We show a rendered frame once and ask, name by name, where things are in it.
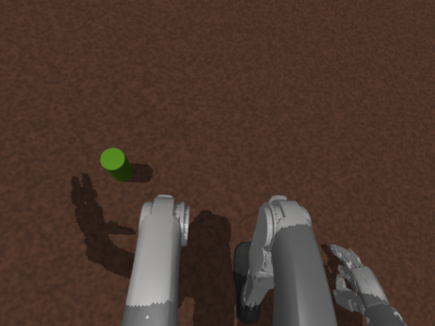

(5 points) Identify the right robot hand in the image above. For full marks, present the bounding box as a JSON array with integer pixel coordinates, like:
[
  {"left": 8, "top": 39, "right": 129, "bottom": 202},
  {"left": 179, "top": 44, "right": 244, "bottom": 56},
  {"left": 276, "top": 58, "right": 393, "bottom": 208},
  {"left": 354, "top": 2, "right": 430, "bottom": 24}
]
[{"left": 330, "top": 244, "right": 390, "bottom": 315}]

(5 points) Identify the right robot foot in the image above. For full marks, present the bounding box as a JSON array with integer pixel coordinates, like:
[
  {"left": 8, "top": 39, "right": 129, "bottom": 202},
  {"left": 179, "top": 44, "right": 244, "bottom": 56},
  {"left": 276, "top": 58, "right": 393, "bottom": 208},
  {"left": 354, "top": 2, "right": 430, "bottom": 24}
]
[{"left": 233, "top": 242, "right": 261, "bottom": 324}]

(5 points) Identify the right robot arm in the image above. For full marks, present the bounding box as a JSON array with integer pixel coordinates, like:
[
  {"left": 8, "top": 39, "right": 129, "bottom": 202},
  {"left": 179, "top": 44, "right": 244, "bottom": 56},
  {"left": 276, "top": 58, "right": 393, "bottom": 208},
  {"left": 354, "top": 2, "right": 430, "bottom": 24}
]
[{"left": 364, "top": 304, "right": 408, "bottom": 326}]

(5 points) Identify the can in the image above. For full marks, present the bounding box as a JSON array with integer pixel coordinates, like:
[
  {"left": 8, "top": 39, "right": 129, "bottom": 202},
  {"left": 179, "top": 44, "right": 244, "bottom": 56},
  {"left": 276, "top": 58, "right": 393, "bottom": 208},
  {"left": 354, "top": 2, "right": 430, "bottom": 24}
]
[{"left": 100, "top": 148, "right": 133, "bottom": 182}]

